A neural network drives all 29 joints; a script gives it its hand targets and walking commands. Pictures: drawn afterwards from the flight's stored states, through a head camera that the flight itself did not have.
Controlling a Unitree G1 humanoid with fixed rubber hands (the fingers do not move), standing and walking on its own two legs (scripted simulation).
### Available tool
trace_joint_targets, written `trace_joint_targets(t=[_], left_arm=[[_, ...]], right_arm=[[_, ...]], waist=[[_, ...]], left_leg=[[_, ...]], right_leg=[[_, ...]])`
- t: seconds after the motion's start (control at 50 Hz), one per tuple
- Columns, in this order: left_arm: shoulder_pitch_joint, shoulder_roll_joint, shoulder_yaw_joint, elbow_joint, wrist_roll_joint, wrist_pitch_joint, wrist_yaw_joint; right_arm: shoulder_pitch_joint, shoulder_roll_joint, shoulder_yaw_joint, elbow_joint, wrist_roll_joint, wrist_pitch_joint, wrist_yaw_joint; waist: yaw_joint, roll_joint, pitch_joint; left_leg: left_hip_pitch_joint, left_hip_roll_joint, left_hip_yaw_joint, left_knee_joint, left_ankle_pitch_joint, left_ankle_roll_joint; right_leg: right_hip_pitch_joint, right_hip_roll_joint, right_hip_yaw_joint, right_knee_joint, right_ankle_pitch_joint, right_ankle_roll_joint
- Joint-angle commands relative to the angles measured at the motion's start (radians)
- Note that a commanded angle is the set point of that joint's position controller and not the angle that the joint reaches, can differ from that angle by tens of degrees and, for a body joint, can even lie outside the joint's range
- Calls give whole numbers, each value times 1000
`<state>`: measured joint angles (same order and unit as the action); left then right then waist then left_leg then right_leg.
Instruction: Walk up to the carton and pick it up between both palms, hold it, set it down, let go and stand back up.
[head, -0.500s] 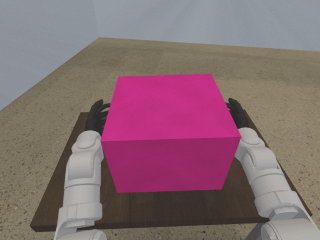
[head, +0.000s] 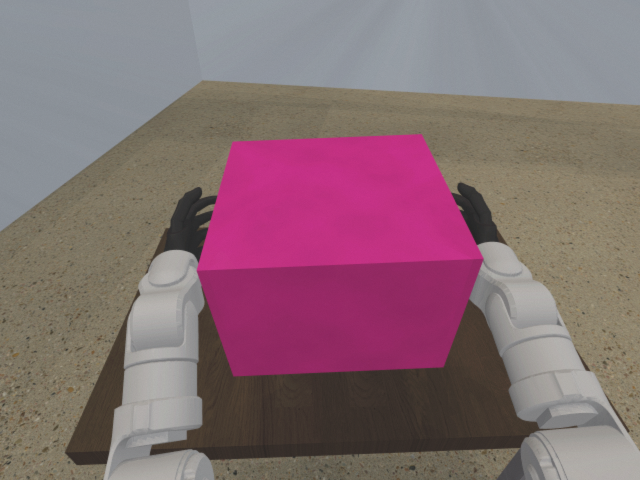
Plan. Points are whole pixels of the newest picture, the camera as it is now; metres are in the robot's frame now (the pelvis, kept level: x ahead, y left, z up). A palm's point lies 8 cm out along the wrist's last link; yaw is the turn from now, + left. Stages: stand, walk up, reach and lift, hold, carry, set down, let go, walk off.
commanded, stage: hold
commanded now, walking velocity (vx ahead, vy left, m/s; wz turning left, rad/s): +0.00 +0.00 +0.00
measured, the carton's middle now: (332, 248) +0.39 -0.01 +0.14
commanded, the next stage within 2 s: none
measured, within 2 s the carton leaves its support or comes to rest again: neither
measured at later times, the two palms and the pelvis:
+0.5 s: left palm (178, 253) +0.35 +0.18 +0.18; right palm (479, 241) +0.35 -0.18 +0.18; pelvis -0.01 +0.00 +0.00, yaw +0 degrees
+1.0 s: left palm (176, 254) +0.35 +0.18 +0.18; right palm (476, 241) +0.36 -0.18 +0.18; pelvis +0.00 +0.00 +0.00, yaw +0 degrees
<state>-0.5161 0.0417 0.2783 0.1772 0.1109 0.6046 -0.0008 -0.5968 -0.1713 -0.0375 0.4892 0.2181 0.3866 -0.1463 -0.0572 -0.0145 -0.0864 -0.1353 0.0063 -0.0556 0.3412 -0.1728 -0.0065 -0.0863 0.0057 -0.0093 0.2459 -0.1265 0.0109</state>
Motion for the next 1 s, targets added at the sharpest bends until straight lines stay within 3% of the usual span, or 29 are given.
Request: trace_joint_targets(t=[0.0,0.04,0.06,0.08,0.12,0.14,0.16,0.18,0.2,0.22,0.3,0.32,0.36,0.42,0.44,0.46,0.5,0.52,0.54,0.66,0.7,0.72,0.74,0.78,0.82,0.86,0.88,0.92,0.98], left_arm=[[-671,-567,-578,-240,-137,-48,-123],[-662,-545,-565,-236,-131,-35,-129],[-675,-552,-563,-229,-124,-30,-133],[-648,-533,-514,-157,-85,-14,-142],[-658,-535,-528,-220,-101,-11,-150],[-650,-530,-499,-193,-82,-4,-152],[-661,-543,-546,-257,-114,-15,-147],[-647,-567,-548,-252,-116,-19,-134],[-699,-584,-596,-286,-152,-26,-131],[-671,-594,-602,-270,-159,-22,-125],[-727,-537,-544,-241,-105,-7,-142],[-717,-554,-568,-256,-129,-12,-141],[-714,-546,-539,-196,-109,-7,-137],[-701,-544,-516,-163,-106,-2,-139],[-702,-553,-536,-186,-117,-9,-143],[-710,-562,-545,-212,-124,-14,-140],[-759,-551,-530,-185,-114,-19,-144],[-717,-558,-518,-149,-105,-12,-146],[-744,-547,-514,-149,-104,-16,-149],[-696,-555,-490,-118,-86,-16,-149],[-734,-560,-493,-148,-90,-25,-151],[-727,-562,-513,-174,-97,-29,-151],[-712,-553,-504,-132,-94,-26,-150],[-706,-579,-542,-193,-117,-38,-142],[-720,-591,-608,-283,-153,-42,-131],[-662,-565,-580,-287,-131,-26,-136],[-672,-574,-606,-339,-148,-27,-132],[-663,-532,-562,-251,-118,1,-145],[-600,-550,-558,-250,-107,17,-161]], right_arm=[[-772,637,398,-424,131,-63,110],[-763,638,412,-427,140,-49,106],[-769,629,396,-416,136,-47,106],[-746,603,365,-340,118,-24,109],[-741,627,384,-350,125,-21,113],[-775,622,375,-357,123,-17,115],[-788,641,399,-443,140,-34,116],[-835,638,415,-482,156,-42,117],[-823,644,403,-494,149,-52,112],[-841,618,412,-532,156,-57,110],[-751,625,348,-328,120,-5,120],[-800,637,363,-424,119,-16,124],[-784,626,336,-353,103,-6,127],[-847,640,355,-385,116,-19,126],[-852,662,373,-421,117,-30,122],[-856,655,384,-430,129,-31,121],[-842,659,357,-368,110,-23,124],[-837,651,343,-351,111,-22,126],[-826,652,328,-336,96,-23,127],[-858,659,353,-342,112,-33,126],[-840,652,344,-330,104,-37,126],[-845,677,369,-386,117,-46,124],[-869,658,363,-398,111,-47,120],[-875,678,401,-464,142,-55,118],[-814,664,417,-475,155,-59,115],[-751,648,431,-457,155,-33,110],[-758,646,444,-500,176,-39,109],[-691,601,388,-379,143,-1,108],[-724,609,399,-435,134,-6,102]], waist=[[-11,36,-444],[-7,22,-415],[-6,54,-400],[-9,34,-295],[-10,26,-321],[7,24,-321],[1,19,-409],[33,54,-446],[-18,65,-469],[-9,60,-488],[-14,55,-317],[-12,33,-377],[-21,35,-351],[14,23,-389],[-3,4,-420],[4,33,-440],[-13,22,-388],[6,45,-372],[-9,19,-359],[14,6,-356],[-8,11,-350],[14,24,-414],[-1,23,-409],[15,36,-473],[-26,60,-512],[-29,29,-489],[-13,52,-518],[-38,55,-344],[-12,33,-344]], left_leg=[[155,-67,46,-3,314,-46],[137,-67,38,-2,320,-44],[125,-73,41,5,310,-45],[105,-68,49,-20,248,-37],[103,-71,46,-25,245,-31],[100,-65,50,-34,222,-26],[134,-66,49,-11,274,-35],[137,-65,48,1,334,-43],[158,-72,47,9,337,-55],[172,-63,32,26,387,-55],[126,-60,45,-25,223,-39],[103,-59,41,-30,184,-34],[92,-64,43,-44,158,-30],[93,-63,50,-39,175,-20],[111,-69,48,-23,206,-25],[99,-70,44,-13,227,-27],[107,-71,46,-24,178,-23],[90,-68,45,-37,172,-21],[87,-64,47,-40,141,-17],[93,-64,53,-37,164,-12],[106,-70,52,-33,190,-19],[103,-72,47,-22,212,-20],[98,-71,48,-18,206,-19],[119,-74,45,6,289,-30],[161,-73,31,39,395,-57],[172,-72,27,47,418,-58],[173,-72,32,50,451,-62],[146,-63,35,8,349,-59],[129,-55,35,-9,302,-45]], right_leg=[[163,74,-28,23,283,18],[185,72,-22,23,294,16],[155,69,-23,20,272,18],[146,64,-20,5,231,17],[148,65,-25,11,208,21],[140,69,-23,1,165,18],[173,66,-24,16,219,16],[162,80,-29,20,250,12],[157,72,-30,17,262,12],[165,79,-33,24,313,6],[97,63,-25,-6,135,8],[102,60,-26,-5,105,11],[107,56,-23,-8,105,11],[127,58,-18,-5,124,8],[157,61,-19,5,181,18],[161,64,-23,19,195,13],[126,57,-21,4,129,18],[114,60,-22,-3,120,17],[106,51,-16,-5,95,19],[113,58,-15,-4,111,18],[126,57,-25,-3,133,20],[146,57,-17,9,170,22],[158,56,-23,12,189,19],[172,68,-25,28,255,24],[183,71,-26,44,354,23],[206,74,-27,46,399,20],[192,83,-28,54,414,17],[125,72,-20,20,264,7],[143,61,-20,5,219,7]])
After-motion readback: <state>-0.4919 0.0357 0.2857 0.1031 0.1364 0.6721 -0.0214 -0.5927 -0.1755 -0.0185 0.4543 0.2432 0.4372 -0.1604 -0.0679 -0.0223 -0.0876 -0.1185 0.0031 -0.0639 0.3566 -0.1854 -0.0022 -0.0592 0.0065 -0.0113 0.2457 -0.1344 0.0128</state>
